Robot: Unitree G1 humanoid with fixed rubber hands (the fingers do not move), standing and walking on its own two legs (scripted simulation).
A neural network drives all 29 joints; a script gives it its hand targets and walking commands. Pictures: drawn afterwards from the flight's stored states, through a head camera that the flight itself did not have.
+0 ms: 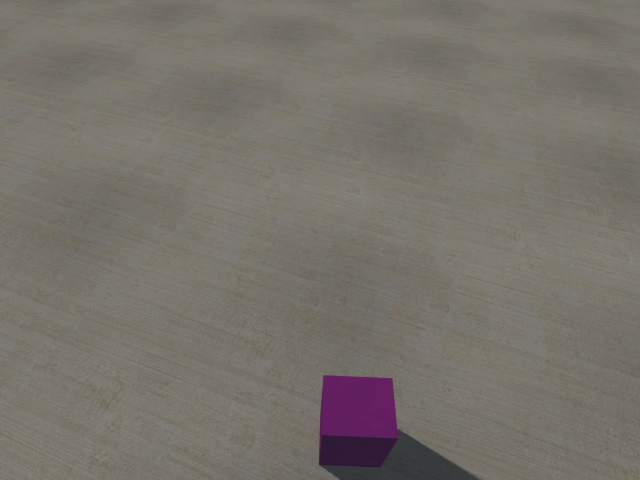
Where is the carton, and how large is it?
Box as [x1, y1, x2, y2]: [319, 375, 397, 466]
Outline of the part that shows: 324,375 320,412 319,464 380,466 397,439 392,379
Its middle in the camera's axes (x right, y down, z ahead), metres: +0.09 +0.49 +1.03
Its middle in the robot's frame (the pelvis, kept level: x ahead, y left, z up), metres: +0.39 -0.08 -0.62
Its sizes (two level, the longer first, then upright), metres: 0.175 0.141 0.289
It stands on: the floor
